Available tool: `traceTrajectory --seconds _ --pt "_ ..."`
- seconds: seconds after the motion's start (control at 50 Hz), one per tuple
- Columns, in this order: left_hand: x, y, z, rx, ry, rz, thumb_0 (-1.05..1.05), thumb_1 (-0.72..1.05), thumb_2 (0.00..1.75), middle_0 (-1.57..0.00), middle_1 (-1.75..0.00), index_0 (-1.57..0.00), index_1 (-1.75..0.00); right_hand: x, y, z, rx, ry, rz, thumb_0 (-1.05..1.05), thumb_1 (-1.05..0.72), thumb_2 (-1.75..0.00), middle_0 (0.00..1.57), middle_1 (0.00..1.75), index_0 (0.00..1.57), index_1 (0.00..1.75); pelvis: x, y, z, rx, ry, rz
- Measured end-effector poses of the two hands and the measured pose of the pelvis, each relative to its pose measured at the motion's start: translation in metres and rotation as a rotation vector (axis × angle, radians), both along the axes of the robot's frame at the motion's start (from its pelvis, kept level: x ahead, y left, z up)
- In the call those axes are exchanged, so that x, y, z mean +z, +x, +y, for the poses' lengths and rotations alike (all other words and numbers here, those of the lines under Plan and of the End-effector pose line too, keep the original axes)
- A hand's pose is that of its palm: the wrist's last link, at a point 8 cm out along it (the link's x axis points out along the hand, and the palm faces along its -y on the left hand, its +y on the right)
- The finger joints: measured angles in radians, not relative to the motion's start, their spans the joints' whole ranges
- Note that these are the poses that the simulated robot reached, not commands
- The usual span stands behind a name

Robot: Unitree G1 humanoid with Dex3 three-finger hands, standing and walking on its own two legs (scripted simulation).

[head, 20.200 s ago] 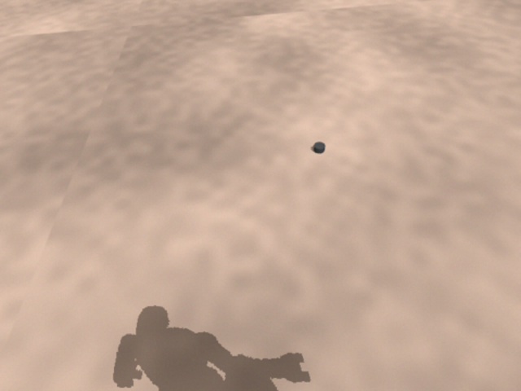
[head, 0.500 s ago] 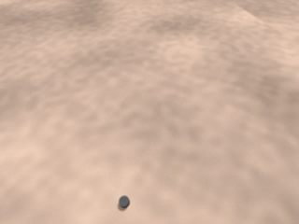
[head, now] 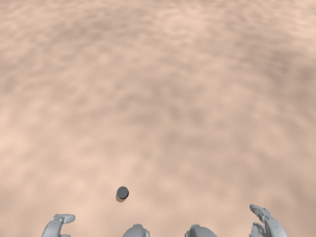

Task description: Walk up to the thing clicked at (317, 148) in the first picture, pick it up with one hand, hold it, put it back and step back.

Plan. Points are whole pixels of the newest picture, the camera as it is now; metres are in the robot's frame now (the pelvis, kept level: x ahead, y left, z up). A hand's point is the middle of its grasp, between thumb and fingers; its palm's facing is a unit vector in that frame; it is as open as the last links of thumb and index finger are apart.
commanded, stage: rise first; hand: left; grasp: from above
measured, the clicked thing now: (122, 192) +0.38 +0.23 -0.71
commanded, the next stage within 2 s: none
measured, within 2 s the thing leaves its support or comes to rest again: neither
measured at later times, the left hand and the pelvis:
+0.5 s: hand out of the picture +0.12 +0.27 -0.22, palm faces -0.23 -0.83 -0.51, open 14.2 cm; pelvis -0.02 +0.00 -0.09, yaw +0 degrees
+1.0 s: hand (93, 216) +0.24 +0.30 -0.43, palm faces -0.47 -0.35 -0.81, open 14.1 cm; pelvis -0.08 +0.00 -0.28, yaw -3 degrees
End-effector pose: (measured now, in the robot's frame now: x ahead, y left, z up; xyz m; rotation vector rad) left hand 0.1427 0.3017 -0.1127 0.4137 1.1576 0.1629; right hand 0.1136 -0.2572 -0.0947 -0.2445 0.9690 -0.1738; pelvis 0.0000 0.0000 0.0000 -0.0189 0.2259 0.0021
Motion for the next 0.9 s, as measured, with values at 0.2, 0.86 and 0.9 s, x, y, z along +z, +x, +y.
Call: traceTrajectory --seconds 0.2,0.86,0.9 --pt "-0.028 -0.010 0.004 -0.068 0.050 -0.023 -0.01 -0.47 1.00 -0.08 -1.05 -0.06 -1.06 -0.029 0.035 0.006 0.052 -0.022 -0.088 0.01 -0.90 -0.90 0.20 0.30 0.20 0.30 -0.039 -0.003 0.001 0.005 -0.013 0.086" --pt "-0.212 0.073 0.019 -0.645 0.413 -0.181 -0.01 -0.53 0.99 -0.08 -1.06 -0.08 -1.06 -0.243 0.012 -0.008 0.160 -0.030 -0.018 0.01 -0.88 -0.90 0.20 0.30 0.21 0.30 -0.231 -0.063 -0.002 -0.020 -0.032 0.355" --pt "-0.227 0.083 0.017 -0.680 0.443 -0.195 -0.01 -0.53 1.00 -0.08 -1.05 -0.07 -1.05 -0.264 -0.002 -0.010 0.151 -0.024 0.021 0.01 -0.88 -0.90 0.20 0.30 0.21 0.30 -0.247 -0.069 -0.002 -0.024 -0.034 0.362"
